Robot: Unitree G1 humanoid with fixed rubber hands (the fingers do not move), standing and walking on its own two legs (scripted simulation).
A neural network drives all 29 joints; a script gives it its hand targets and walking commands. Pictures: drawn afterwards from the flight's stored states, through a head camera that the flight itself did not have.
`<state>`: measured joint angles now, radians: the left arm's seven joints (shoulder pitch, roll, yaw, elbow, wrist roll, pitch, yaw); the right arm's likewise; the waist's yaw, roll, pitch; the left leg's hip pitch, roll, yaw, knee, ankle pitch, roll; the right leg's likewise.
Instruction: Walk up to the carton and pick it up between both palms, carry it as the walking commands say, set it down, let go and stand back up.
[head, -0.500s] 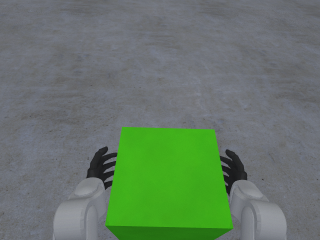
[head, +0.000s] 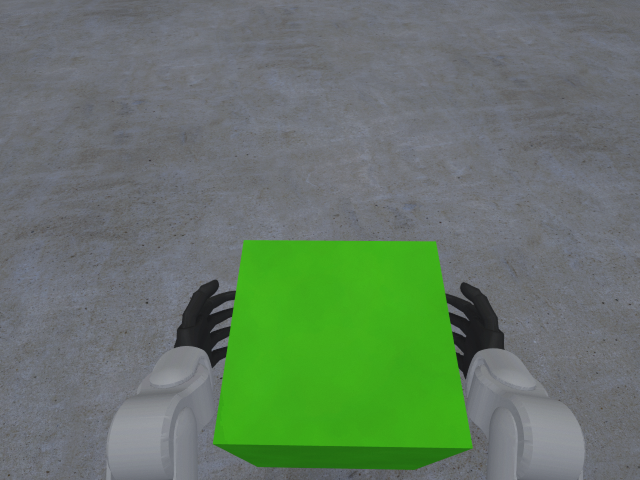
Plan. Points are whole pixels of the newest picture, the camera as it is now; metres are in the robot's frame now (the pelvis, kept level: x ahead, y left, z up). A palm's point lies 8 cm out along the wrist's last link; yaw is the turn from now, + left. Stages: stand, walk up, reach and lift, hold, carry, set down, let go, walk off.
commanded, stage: carry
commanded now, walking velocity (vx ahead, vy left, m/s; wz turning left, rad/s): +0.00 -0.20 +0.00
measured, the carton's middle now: (337, 366) +0.25 -0.01 +0.01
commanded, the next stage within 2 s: none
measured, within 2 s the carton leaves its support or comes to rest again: neither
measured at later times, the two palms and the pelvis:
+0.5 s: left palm (339, 400) +0.18 -0.01 +0.09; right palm out of the picture +0.17 -0.31 +0.08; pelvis -0.05 -0.14 +0.00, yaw -1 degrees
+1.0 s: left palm (445, 478) +0.12 -0.09 +0.10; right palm out of the picture +0.12 -0.39 +0.09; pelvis -0.11 -0.24 +0.01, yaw -1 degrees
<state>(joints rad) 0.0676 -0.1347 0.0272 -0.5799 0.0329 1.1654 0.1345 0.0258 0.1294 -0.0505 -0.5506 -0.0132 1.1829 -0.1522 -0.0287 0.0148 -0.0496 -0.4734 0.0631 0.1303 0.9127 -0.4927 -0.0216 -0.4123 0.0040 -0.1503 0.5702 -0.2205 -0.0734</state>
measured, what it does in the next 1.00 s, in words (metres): steps to the right: left foot, then right foot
